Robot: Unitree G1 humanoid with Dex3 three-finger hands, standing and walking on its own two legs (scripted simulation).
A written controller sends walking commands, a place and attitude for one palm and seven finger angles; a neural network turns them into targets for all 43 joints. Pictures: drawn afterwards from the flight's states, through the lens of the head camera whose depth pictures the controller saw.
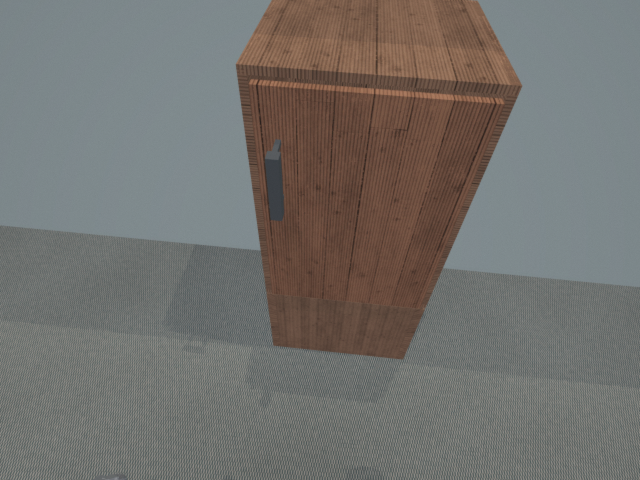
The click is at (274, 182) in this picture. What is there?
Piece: cupboard door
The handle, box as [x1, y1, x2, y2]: [265, 139, 283, 220]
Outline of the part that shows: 275,139 272,150 267,151 266,153 265,166 270,218 275,220 281,220 283,215 283,194 281,182 280,152 278,151 280,146 280,140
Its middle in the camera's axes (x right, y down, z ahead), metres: -0.08 -0.11 +0.72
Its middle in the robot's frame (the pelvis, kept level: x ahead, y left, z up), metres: +0.61 +0.12 +0.01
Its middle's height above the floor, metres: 0.78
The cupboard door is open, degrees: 0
